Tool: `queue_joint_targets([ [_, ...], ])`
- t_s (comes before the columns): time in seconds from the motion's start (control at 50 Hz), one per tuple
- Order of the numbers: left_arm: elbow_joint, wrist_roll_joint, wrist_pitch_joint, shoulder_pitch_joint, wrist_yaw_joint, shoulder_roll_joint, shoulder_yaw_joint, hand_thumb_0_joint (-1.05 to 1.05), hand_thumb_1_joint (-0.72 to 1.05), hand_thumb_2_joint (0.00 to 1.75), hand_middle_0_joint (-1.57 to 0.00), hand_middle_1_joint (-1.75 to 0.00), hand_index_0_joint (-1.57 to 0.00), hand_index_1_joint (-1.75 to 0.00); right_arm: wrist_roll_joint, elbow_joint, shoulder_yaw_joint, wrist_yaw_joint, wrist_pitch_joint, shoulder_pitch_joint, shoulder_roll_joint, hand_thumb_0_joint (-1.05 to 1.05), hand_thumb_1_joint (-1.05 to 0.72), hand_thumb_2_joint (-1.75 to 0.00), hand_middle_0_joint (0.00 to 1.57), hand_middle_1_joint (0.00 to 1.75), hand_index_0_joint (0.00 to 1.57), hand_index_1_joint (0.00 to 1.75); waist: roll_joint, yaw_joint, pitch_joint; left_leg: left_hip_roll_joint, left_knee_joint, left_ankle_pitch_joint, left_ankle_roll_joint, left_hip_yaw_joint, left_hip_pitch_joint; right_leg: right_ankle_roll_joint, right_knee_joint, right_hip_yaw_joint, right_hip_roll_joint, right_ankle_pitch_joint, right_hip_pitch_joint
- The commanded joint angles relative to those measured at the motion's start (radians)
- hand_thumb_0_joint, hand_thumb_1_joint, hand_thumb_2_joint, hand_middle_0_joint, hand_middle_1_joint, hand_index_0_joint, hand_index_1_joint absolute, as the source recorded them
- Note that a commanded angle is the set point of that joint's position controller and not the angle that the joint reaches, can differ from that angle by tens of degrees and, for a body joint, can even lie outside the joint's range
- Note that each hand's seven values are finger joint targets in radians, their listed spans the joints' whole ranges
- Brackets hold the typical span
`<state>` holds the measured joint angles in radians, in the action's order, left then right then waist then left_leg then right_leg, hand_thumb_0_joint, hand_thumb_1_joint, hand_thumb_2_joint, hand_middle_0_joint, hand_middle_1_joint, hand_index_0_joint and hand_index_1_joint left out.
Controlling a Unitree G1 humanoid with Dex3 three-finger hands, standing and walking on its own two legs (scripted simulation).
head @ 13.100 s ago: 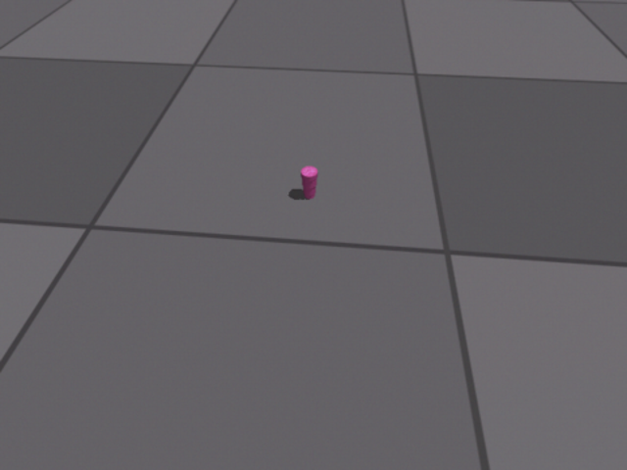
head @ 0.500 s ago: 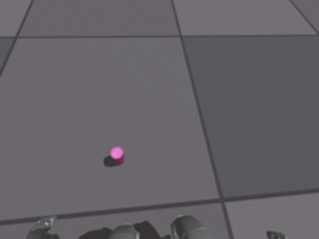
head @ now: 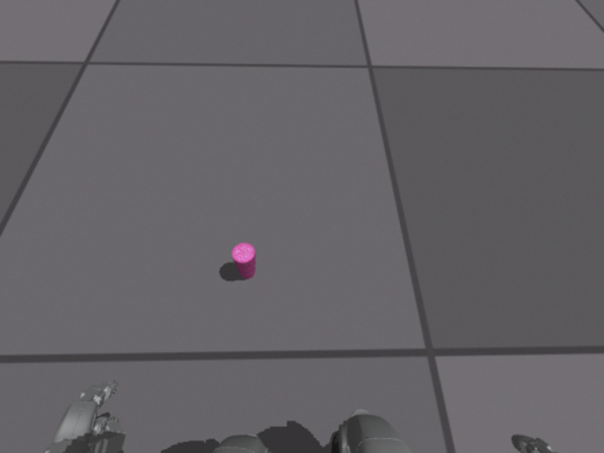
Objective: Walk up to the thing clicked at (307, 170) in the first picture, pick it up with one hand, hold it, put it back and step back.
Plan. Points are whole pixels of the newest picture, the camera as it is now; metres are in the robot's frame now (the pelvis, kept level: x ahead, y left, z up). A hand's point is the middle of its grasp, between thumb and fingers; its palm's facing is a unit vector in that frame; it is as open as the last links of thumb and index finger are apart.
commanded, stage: walk up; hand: left
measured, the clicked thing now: (245, 263) +0.70 +0.20 -0.68
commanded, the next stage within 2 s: stand in 1.22 s
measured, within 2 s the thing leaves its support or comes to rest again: neither
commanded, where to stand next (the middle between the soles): +0.36 -0.01 m, yaw +0 degrees
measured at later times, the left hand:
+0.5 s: hand out of the picture -0.04 +0.24 -0.14, palm faces +0.00 -0.93 -0.37, open 7.4 cm
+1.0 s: hand out of the picture +0.01 +0.23 -0.13, palm faces +0.04 -0.94 -0.35, open 7.4 cm
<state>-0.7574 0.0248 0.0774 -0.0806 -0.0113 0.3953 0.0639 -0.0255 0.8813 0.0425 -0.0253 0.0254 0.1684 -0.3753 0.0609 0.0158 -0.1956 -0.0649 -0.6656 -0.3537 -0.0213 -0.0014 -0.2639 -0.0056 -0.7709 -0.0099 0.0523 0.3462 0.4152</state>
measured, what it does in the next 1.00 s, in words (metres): steps on the spot: right foot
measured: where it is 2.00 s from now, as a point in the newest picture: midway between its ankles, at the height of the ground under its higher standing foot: outside the picture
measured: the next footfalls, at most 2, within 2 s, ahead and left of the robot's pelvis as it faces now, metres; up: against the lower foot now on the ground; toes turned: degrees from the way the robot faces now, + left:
right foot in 0.28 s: -0.08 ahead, -0.16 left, +0.00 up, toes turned +0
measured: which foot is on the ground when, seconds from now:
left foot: down 0.00-1.00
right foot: up 0.00-0.26, down 0.28-1.00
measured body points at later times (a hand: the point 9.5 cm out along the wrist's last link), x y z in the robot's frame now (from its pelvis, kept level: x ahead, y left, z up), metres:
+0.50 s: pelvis -0.09 -0.02 +0.01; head -0.08 -0.03 +0.46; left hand -0.04 +0.29 -0.11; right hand -0.03 -0.34 -0.11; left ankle -0.06 +0.10 -0.71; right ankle -0.12 -0.16 -0.72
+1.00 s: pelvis -0.08 -0.03 +0.02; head -0.07 -0.03 +0.47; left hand +0.01 +0.28 -0.10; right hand +0.02 -0.33 -0.10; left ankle -0.05 +0.10 -0.72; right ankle -0.12 -0.16 -0.72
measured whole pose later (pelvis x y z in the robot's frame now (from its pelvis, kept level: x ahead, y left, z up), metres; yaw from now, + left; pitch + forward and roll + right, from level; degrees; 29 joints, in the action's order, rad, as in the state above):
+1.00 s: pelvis -0.08 -0.03 +0.02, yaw +1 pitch -3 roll -1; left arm -1.05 0.01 -0.02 -0.10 0.00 0.36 0.04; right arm -0.02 1.04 0.03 0.01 -0.01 0.11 -0.34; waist -0.01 0.01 -0.06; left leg -0.02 -0.52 -0.24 0.01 -0.10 -0.24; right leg 0.01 -0.46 0.02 0.01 0.32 0.10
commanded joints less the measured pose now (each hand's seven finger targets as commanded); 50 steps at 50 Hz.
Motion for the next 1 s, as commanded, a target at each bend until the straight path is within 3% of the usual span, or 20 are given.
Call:
queue_joint_targets([
  [0.0,0.087,0.001,-0.004,0.049,-0.015,0.196,0.077,0.00,0.90,0.90,-0.20,-0.30,-0.20,-0.30,-0.010,-0.098,0.099,-0.017,-0.041,0.018,-0.351,0.00,-0.90,-0.90,0.20,0.30,0.20,0.30,-0.157,-0.045,0.228,0.461,0.277,0.587,-0.282,-0.467,-0.028,-0.008,-0.478,-0.191,-0.120,0.275,0.017],
  [0.06,0.025,-0.011,-0.013,-0.089,-0.007,0.191,0.078,0.00,0.90,0.90,-0.20,-0.30,-0.20,-0.30,-0.009,-0.108,0.077,-0.029,-0.042,-0.051,-0.283,0.00,-0.90,-0.90,0.20,0.30,0.20,0.30,-0.171,0.024,0.223,0.348,0.209,0.540,-0.208,-0.252,0.026,-0.007,-0.520,-0.181,-0.124,0.171,0.055],
  [0.16,0.002,0.000,-0.055,-0.080,0.019,0.163,0.055,0.00,0.90,0.90,-0.20,-0.30,-0.20,-0.30,-0.025,-0.103,0.077,-0.005,-0.040,-0.015,-0.264,0.00,-0.90,-0.90,0.20,0.30,0.20,0.30,-0.244,-0.049,0.236,0.282,0.246,0.014,-0.182,-0.215,0.097,0.024,0.030,-0.044,-0.068,0.180,-0.061],
  [0.2,-0.051,0.001,-0.073,-0.125,0.016,0.157,0.058,0.00,0.90,0.90,-0.20,-0.30,-0.20,-0.30,-0.027,-0.096,0.080,0.007,-0.026,-0.009,-0.284,0.00,-0.90,-0.90,0.20,0.30,0.20,0.30,-0.272,-0.032,0.230,0.259,0.235,-0.080,-0.163,-0.192,0.015,0.003,0.216,0.024,-0.093,0.140,-0.194],
  [0.22,-0.097,0.003,-0.081,-0.192,0.011,0.149,0.062,0.00,0.90,0.90,-0.20,-0.30,-0.20,-0.30,-0.020,-0.097,0.077,0.011,-0.016,-0.036,-0.285,0.00,-0.90,-0.90,0.20,0.30,0.20,0.30,-0.266,0.011,0.219,0.254,0.188,-0.056,-0.142,-0.172,-0.050,-0.016,0.381,0.042,-0.095,0.031,-0.285],
  [0.24,-0.118,0.014,-0.094,-0.213,0.006,0.191,0.076,0.00,0.90,0.90,-0.20,-0.30,-0.20,-0.30,-0.013,-0.097,0.063,0.014,-0.014,-0.018,-0.237,0.00,-0.90,-0.90,0.20,0.30,0.20,0.30,-0.178,0.020,0.214,0.212,0.086,-0.042,-0.090,-0.138,-0.155,-0.037,0.401,-0.046,-0.070,0.008,-0.378],
  [0.26,-0.111,0.027,-0.105,-0.219,0.004,0.235,0.087,0.00,0.90,0.90,-0.20,-0.30,-0.20,-0.30,-0.003,-0.111,0.042,0.018,-0.015,-0.004,-0.176,0.00,-0.90,-0.90,0.20,0.30,0.20,0.30,-0.001,0.012,0.201,0.125,-0.049,-0.120,-0.025,-0.089,-0.290,-0.085,0.473,-0.337,0.083,0.201,-0.394],
  [0.28,-0.083,0.023,-0.104,-0.143,0.005,0.323,0.098,0.00,0.90,0.90,-0.20,-0.30,-0.20,-0.30,-0.001,-0.122,0.047,0.009,-0.016,-0.070,-0.176,0.00,-0.90,-0.90,0.20,0.30,0.20,0.30,0.093,0.036,0.153,0.061,-0.144,-0.216,0.016,-0.101,-0.242,-0.197,0.543,-0.537,0.282,0.379,-0.119],
  [0.3,-0.061,0.024,-0.107,-0.058,0.006,0.332,0.093,0.00,0.90,0.90,-0.20,-0.30,-0.20,-0.30,0.003,-0.093,0.063,0.009,-0.017,-0.068,-0.225,0.00,-0.90,-0.90,0.20,0.30,0.20,0.30,0.069,0.017,0.076,0.078,-0.233,-0.195,0.031,-0.162,-0.147,-0.234,0.551,-0.565,0.315,0.427,0.044],
  [0.34,-0.062,0.017,-0.121,-0.006,0.001,0.247,0.073,0.00,0.90,0.90,-0.20,-0.30,-0.20,-0.30,0.018,-0.053,0.057,0.017,-0.030,-0.025,-0.208,0.00,-0.90,-0.90,0.20,0.30,0.20,0.30,0.013,-0.018,0.063,0.052,-0.210,-0.094,0.026,-0.146,-0.175,-0.171,0.470,-0.344,0.194,0.131,-0.079],
  [0.4,-0.080,0.017,-0.125,-0.053,0.007,0.241,0.070,0.00,0.90,0.90,-0.20,-0.30,-0.20,-0.30,0.011,-0.034,0.045,0.023,-0.047,-0.011,-0.190,0.00,-0.90,-0.90,0.20,0.30,0.20,0.30,0.110,0.009,0.121,0.056,-0.061,-0.102,0.031,-0.080,-0.097,-0.149,0.428,-0.256,0.164,-0.013,-0.149],
  [0.46,-0.084,0.003,-0.107,-0.025,0.012,0.227,0.054,0.00,0.90,0.90,-0.20,-0.30,-0.20,-0.30,0.005,0.008,0.051,0.026,-0.059,0.037,-0.178,0.00,-0.90,-0.90,0.20,0.30,0.20,0.30,0.083,-0.022,0.138,0.034,0.215,0.031,0.020,-0.022,0.079,-0.109,0.335,-0.175,0.124,-0.073,-0.124],
  [0.48,-0.090,0.001,-0.102,-0.038,0.013,0.196,0.038,0.00,0.90,0.90,-0.20,-0.30,-0.20,-0.30,-0.002,0.015,0.061,0.022,-0.065,0.042,-0.190,0.00,-0.90,-0.90,0.20,0.30,0.20,0.30,0.053,-0.030,0.157,0.065,0.256,0.085,-0.001,-0.089,0.156,-0.082,0.292,-0.148,0.103,-0.117,-0.085],
  [0.52,-0.118,-0.023,-0.097,-0.037,0.012,0.167,0.032,0.00,0.90,0.90,-0.20,-0.30,-0.20,-0.30,-0.004,0.011,0.064,0.024,-0.068,-0.003,-0.252,0.00,-0.90,-0.90,0.20,0.30,0.20,0.30,-0.142,-0.001,0.189,0.267,0.365,-0.133,-0.123,-0.408,0.027,-0.022,0.169,-0.025,-0.024,0.144,-0.126],
  [0.54,-0.131,-0.021,-0.097,-0.065,0.010,0.171,0.033,0.00,0.90,0.90,-0.20,-0.30,-0.20,-0.30,-0.004,0.007,0.061,0.029,-0.070,-0.020,-0.264,0.00,-0.90,-0.90,0.20,0.30,0.20,0.30,-0.156,0.013,0.180,0.298,0.393,-0.169,-0.145,-0.431,-0.017,-0.023,0.157,-0.007,-0.034,0.156,-0.173],
  [0.62,-0.182,-0.014,-0.116,-0.102,0.010,0.172,0.032,0.00,0.90,0.90,-0.20,-0.30,-0.20,-0.30,0.005,0.020,0.041,0.029,-0.067,-0.075,-0.209,0.00,-0.90,-0.90,0.20,0.30,0.20,0.30,-0.186,0.037,0.177,0.183,0.337,-0.039,-0.037,-0.260,-0.076,-0.039,0.343,-0.054,-0.007,-0.008,-0.305],
  [0.66,-0.197,-0.008,-0.119,-0.073,0.011,0.190,0.037,0.00,0.90,0.90,-0.20,-0.30,-0.20,-0.30,0.007,0.035,0.036,0.030,-0.064,-0.054,-0.189,0.00,-0.90,-0.90,0.20,0.30,0.20,0.30,-0.138,0.015,0.178,0.140,0.296,-0.050,-0.009,-0.213,-0.081,-0.056,0.400,-0.104,0.026,0.034,-0.309],
  [0.72,-0.201,-0.006,-0.121,-0.022,0.010,0.196,0.032,0.00,0.90,0.90,-0.20,-0.30,-0.20,-0.30,0.004,0.058,0.040,0.029,-0.065,-0.047,-0.182,0.00,-0.90,-0.90,0.20,0.30,0.20,0.30,-0.091,-0.006,0.152,0.128,0.272,0.006,-0.005,-0.187,-0.048,-0.065,0.421,-0.114,0.051,0.029,-0.260],
  [0.84,-0.219,-0.012,-0.129,-0.006,0.000,0.197,0.034,0.00,0.90,0.90,-0.20,-0.30,-0.20,-0.30,0.010,0.083,0.033,0.024,-0.073,-0.055,-0.162,0.00,-0.90,-0.90,0.20,0.30,0.20,0.30,-0.037,-0.003,0.247,0.130,0.178,0.425,-0.016,-0.124,0.035,-0.046,0.382,-0.073,0.073,-0.340,-0.363],
  [0.98,-0.226,-0.015,-0.117,0.030,-0.006,0.189,0.028,0.00,0.90,0.90,-0.20,-0.30,-0.20,-0.30,0.009,0.095,0.038,0.019,-0.058,-0.087,-0.160,0.00,-0.90,-0.90,0.20,0.30,0.20,0.30,-0.059,-0.004,0.241,0.134,0.179,0.430,-0.022,-0.129,0.059,-0.044,0.369,-0.056,0.072,-0.311,-0.342],
])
